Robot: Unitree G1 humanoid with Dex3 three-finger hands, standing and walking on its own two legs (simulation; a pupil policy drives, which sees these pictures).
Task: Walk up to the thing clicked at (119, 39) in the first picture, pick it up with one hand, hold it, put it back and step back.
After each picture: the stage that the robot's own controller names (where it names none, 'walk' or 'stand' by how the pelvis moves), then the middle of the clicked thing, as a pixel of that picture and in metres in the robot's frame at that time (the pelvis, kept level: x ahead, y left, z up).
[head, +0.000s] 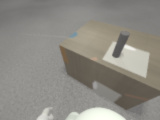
stand; (119, 45) +0.65 -0.22 +0.03
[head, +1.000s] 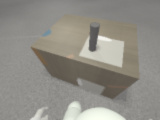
rise first; (93, 38) +0.64 +0.04 +0.07
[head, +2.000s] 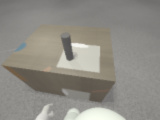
stand; (67, 48) +0.54 +0.22 +0.05
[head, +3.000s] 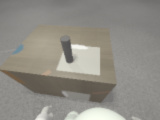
stand; (67, 51) +0.51 +0.22 +0.03
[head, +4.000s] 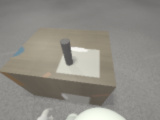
stand; (67, 53) +0.51 +0.22 +0.03
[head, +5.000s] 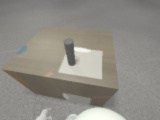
stand; (70, 53) +0.50 +0.20 +0.03
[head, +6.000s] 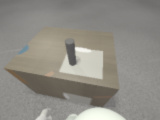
stand; (71, 53) +0.51 +0.19 +0.03
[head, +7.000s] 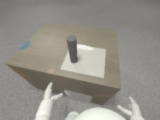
rise first; (72, 50) +0.51 +0.18 +0.04
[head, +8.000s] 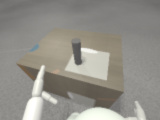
go down; (77, 53) +0.52 +0.17 +0.04
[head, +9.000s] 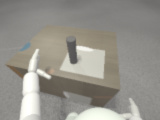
go down; (72, 51) +0.52 +0.17 +0.05
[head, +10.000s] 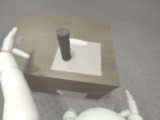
go down; (65, 47) +0.49 +0.17 +0.07
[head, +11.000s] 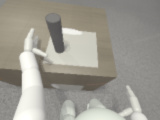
close in; (57, 37) +0.52 +0.18 +0.10
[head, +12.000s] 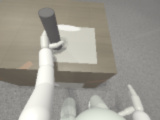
close; (53, 33) +0.53 +0.19 +0.12
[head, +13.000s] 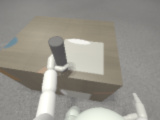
lift; (60, 57) +0.38 +0.19 +0.12
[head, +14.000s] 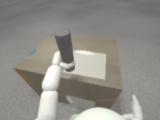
lift; (66, 53) +0.33 +0.16 +0.24
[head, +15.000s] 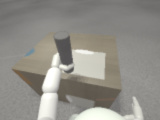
hold; (65, 55) +0.33 +0.16 +0.22
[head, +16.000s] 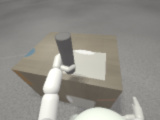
hold; (67, 56) +0.33 +0.15 +0.22
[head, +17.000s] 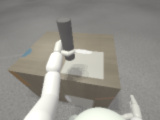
crouch; (67, 42) +0.42 +0.16 +0.25
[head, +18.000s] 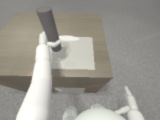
lower; (51, 33) +0.53 +0.19 +0.16
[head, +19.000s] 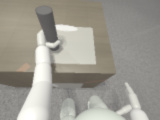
lower; (50, 32) +0.53 +0.19 +0.12
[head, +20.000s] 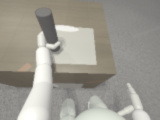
lower; (50, 34) +0.53 +0.19 +0.12
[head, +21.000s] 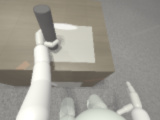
lower; (48, 32) +0.54 +0.19 +0.12
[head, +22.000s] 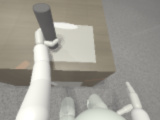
rest; (48, 31) +0.54 +0.19 +0.13
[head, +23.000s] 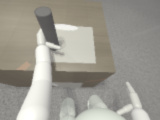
withdraw; (50, 33) +0.53 +0.19 +0.12
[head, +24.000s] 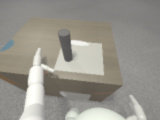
sink last; (66, 47) +0.49 +0.18 +0.09
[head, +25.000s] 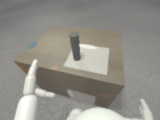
stand; (75, 48) +0.55 +0.18 +0.09
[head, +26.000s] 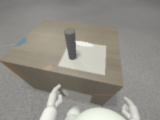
stand; (71, 46) +0.52 +0.18 +0.10
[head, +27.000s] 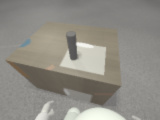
stand; (72, 47) +0.53 +0.18 +0.07
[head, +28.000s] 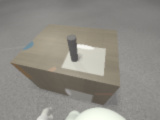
walk; (73, 49) +0.54 +0.18 +0.04
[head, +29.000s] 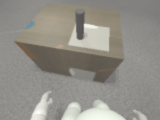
walk; (80, 26) +0.72 +0.14 +0.06
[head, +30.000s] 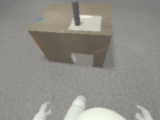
walk; (76, 14) +1.01 +0.26 +0.06
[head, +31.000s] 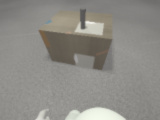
stand; (82, 19) +1.13 +0.18 +0.05
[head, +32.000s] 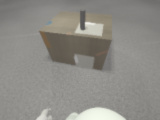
stand; (82, 20) +1.14 +0.17 +0.03
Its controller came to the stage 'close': yes
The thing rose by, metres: 0.21
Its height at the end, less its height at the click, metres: +0.00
